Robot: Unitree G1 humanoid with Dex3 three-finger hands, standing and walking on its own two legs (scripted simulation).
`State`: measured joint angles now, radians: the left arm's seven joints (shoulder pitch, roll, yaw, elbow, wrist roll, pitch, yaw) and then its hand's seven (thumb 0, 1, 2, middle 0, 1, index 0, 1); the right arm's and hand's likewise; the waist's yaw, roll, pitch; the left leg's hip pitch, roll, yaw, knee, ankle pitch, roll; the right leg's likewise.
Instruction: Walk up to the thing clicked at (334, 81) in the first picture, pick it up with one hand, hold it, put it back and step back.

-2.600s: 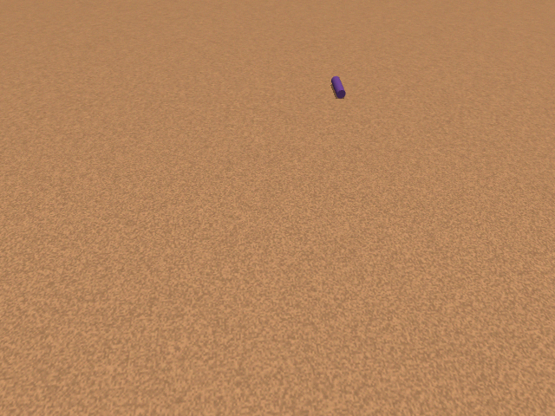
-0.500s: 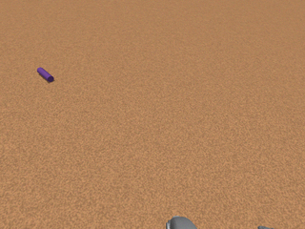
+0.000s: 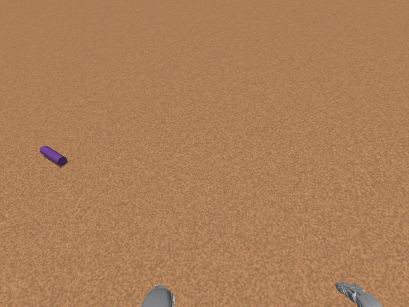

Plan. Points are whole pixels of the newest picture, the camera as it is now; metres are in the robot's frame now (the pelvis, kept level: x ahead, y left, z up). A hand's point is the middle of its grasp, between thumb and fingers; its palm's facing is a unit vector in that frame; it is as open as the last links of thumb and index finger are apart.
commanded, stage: walk up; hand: left
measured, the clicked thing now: (51, 154) +1.19 +1.04 -0.73
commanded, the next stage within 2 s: none
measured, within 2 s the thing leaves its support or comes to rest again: neither
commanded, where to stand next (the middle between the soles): +0.79 +1.04 m, yaw -32 degrees
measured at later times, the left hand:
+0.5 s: hand (26, 235) +0.34 +0.47 -0.13, palm faces -0.20 -0.81 -0.55, open 7.4 cm
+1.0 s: hand out of the picture +0.51 +0.68 -0.14, palm faces -0.25 -0.76 -0.59, open 7.4 cm
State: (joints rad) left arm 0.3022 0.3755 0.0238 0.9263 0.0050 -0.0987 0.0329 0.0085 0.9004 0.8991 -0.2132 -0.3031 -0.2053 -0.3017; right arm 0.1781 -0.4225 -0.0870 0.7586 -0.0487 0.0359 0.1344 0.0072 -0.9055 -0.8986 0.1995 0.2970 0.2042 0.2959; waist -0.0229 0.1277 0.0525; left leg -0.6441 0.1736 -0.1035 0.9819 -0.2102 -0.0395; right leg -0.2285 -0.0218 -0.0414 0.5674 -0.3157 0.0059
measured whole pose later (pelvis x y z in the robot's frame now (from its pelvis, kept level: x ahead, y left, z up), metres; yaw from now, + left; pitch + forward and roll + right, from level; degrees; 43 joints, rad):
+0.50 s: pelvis +0.22 +0.18 -0.01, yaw -10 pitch -1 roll +1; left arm 0.30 0.44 0.05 0.94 0.00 -0.09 0.06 0.01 0.90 0.90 -0.21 -0.30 -0.20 -0.30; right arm 0.28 -0.43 -0.11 0.79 -0.07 0.06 0.09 0.01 -0.90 -0.90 0.20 0.30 0.20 0.30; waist -0.09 0.05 0.05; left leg -0.24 0.00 0.22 0.71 -0.45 0.07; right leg -0.45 -0.04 -0.13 0.67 -0.21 -0.06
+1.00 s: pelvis +0.37 +0.37 -0.02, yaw -16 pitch +0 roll -1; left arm 0.29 0.50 0.07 1.00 -0.01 -0.06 0.11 0.01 0.90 0.90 -0.21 -0.30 -0.20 -0.30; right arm 0.23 -0.44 -0.11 0.79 -0.06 0.05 0.08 0.00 -0.91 -0.90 0.20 0.30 0.20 0.30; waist -0.05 0.04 0.06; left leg -0.41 0.08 0.08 0.83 -0.42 0.00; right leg -0.58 -0.05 0.05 1.16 -0.47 -0.05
